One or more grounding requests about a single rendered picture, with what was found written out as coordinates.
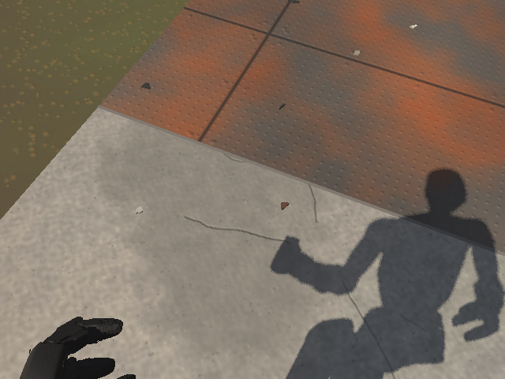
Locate robot left hand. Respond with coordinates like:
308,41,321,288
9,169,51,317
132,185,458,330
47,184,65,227
20,317,136,379

